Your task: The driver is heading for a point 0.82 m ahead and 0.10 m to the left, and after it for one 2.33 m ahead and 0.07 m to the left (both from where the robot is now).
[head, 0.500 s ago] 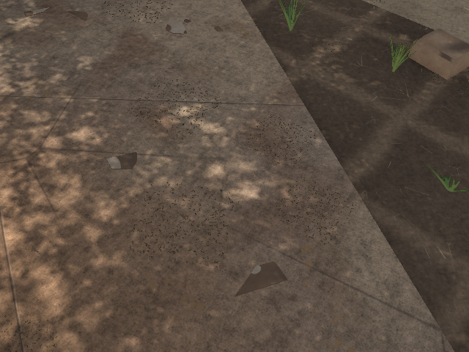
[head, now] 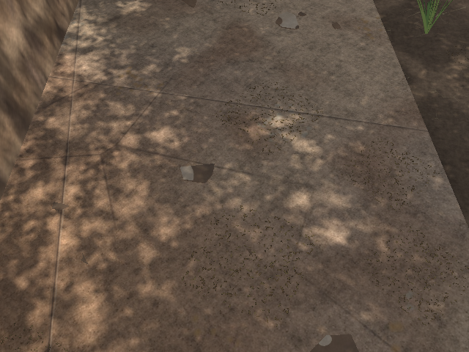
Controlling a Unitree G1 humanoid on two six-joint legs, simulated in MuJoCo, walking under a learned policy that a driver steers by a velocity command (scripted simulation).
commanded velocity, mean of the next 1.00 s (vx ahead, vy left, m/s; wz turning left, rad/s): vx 0.50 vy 0.00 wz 0.19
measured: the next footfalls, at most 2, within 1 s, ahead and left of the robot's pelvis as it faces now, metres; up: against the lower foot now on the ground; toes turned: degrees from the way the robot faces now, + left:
left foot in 0.28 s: +0.27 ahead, +0.10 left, +0.00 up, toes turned +15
right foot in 0.84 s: +0.61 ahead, +0.03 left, +0.00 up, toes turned +11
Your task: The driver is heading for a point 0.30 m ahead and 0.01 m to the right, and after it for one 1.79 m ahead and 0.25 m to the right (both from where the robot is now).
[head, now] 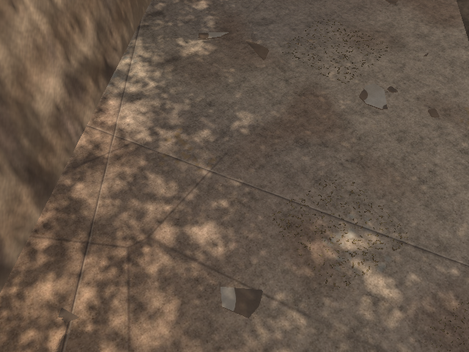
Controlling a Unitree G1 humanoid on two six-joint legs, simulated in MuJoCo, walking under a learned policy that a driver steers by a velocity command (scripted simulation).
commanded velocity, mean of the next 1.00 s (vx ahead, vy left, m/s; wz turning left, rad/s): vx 0.17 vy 0.00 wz -0.26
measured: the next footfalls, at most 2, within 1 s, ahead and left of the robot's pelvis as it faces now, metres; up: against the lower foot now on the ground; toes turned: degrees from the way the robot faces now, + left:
left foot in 0.36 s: +0.36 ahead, +0.08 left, +0.00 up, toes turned -15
right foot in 0.74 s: +0.22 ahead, -0.09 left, +0.00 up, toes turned -12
